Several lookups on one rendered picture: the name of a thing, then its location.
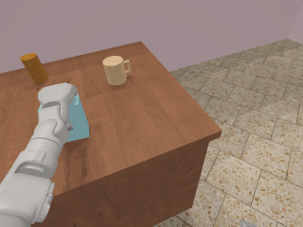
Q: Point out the sponge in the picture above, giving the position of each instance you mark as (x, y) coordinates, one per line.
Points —
(78, 119)

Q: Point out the robot left forearm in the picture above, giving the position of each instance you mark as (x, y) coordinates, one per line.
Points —
(40, 157)

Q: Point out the robot left hand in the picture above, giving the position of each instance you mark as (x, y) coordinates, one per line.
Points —
(62, 91)

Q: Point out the table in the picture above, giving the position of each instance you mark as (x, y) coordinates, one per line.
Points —
(148, 138)

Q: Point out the left robot upper arm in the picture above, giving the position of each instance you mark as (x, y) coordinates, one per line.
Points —
(25, 200)

